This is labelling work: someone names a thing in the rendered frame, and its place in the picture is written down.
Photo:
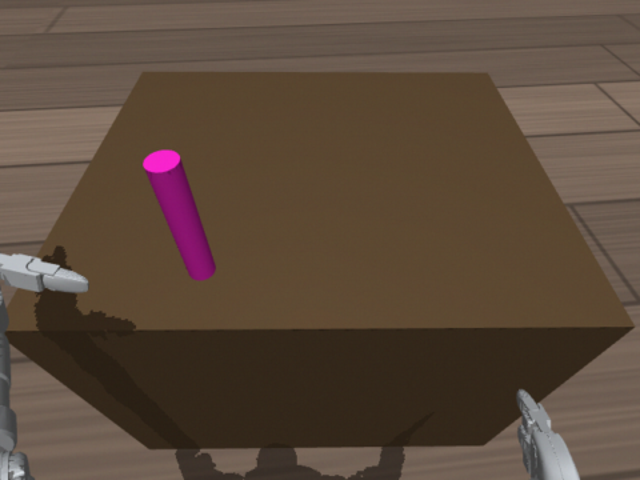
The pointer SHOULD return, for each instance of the can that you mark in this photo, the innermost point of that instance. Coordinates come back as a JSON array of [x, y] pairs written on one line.
[[166, 174]]

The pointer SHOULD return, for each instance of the left robot arm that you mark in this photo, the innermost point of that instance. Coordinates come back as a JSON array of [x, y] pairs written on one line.
[[12, 466]]

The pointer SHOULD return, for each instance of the left robot hand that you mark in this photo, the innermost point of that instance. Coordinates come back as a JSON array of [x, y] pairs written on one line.
[[30, 273]]

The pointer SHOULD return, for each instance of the right robot hand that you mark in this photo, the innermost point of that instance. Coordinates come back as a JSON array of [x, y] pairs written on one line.
[[545, 454]]

